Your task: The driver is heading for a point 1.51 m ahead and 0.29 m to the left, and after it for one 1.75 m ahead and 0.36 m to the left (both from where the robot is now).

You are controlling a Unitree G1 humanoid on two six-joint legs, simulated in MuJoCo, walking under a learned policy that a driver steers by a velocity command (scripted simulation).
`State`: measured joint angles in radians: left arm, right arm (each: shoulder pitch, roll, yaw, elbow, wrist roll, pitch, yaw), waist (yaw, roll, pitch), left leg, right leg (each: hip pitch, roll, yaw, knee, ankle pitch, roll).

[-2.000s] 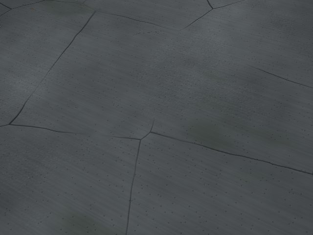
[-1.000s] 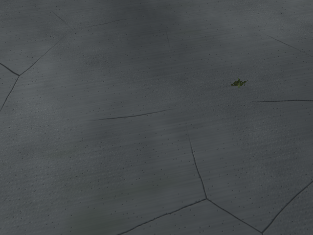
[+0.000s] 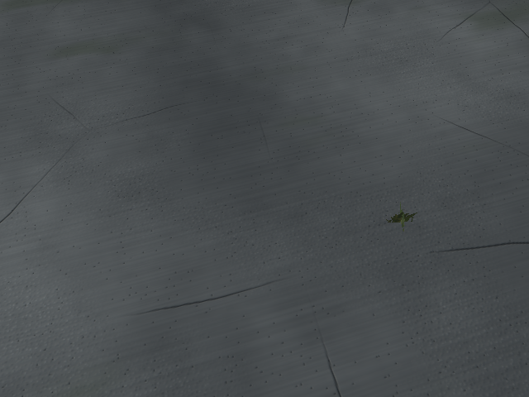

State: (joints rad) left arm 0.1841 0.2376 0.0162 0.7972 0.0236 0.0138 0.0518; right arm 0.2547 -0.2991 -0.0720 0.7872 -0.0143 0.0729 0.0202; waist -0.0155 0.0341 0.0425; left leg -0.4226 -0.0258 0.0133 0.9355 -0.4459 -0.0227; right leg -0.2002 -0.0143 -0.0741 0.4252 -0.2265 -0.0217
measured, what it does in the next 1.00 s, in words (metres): steps on the spot, turning left: left foot, then right foot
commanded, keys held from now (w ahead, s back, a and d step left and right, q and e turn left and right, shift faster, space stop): q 0.40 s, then no key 0.60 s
